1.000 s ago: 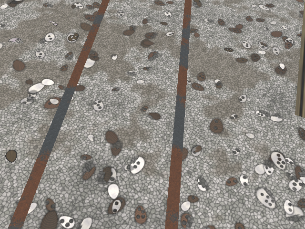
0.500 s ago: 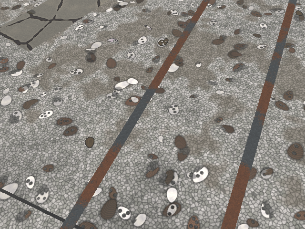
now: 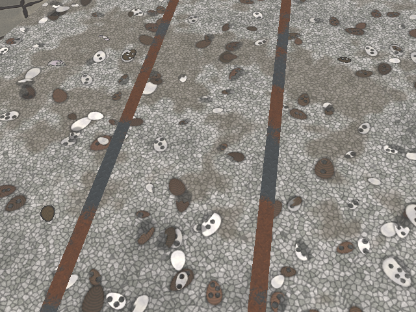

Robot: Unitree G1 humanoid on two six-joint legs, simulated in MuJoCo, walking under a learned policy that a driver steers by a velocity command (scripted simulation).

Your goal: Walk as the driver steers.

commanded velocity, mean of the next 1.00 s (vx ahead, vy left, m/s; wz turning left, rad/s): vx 0.09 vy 0.00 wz -0.56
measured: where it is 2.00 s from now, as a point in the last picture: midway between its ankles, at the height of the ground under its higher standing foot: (301, 215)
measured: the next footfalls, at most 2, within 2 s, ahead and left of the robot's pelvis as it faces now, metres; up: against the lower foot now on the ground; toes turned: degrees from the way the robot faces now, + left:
left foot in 0.60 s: +0.16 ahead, +0.06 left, +0.00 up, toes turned -36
right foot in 1.02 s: +0.06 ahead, -0.12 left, +0.00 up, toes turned -31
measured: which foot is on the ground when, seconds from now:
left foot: down 0.00-0.00, up 0.02-0.58, down 0.60-1.00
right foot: down 0.00-0.60, up 0.62-1.00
